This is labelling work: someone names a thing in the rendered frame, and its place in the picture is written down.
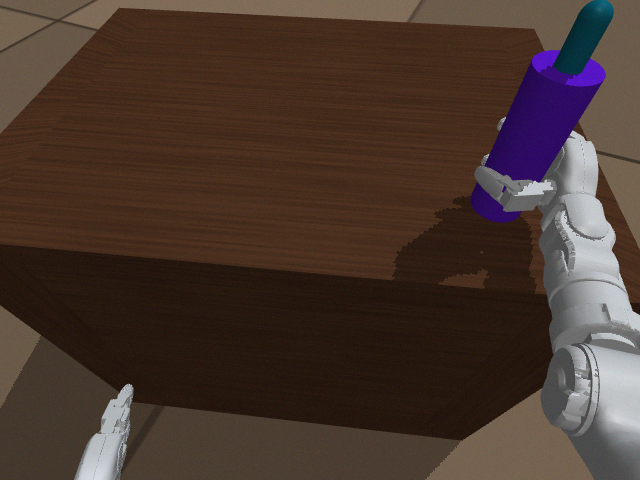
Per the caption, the bottle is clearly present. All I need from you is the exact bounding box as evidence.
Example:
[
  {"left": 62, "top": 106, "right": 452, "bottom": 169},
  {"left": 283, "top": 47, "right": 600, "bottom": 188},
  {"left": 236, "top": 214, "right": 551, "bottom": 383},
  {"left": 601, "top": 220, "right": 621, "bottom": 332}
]
[{"left": 470, "top": 0, "right": 614, "bottom": 223}]

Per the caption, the right robot arm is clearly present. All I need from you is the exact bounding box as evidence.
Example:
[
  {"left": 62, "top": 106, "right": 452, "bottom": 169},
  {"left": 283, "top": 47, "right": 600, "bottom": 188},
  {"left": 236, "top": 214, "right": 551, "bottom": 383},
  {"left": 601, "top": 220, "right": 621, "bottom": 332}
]
[{"left": 539, "top": 193, "right": 640, "bottom": 480}]

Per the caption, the left robot hand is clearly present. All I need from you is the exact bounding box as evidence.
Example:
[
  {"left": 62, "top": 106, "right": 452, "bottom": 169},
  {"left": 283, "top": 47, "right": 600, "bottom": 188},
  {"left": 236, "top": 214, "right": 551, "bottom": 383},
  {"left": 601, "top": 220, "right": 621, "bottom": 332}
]
[{"left": 74, "top": 384, "right": 134, "bottom": 480}]

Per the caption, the right robot hand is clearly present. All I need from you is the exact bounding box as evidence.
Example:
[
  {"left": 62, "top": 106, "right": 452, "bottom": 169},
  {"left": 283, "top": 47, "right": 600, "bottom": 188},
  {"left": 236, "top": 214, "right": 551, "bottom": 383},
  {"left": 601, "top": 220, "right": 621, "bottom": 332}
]
[{"left": 474, "top": 117, "right": 598, "bottom": 215}]

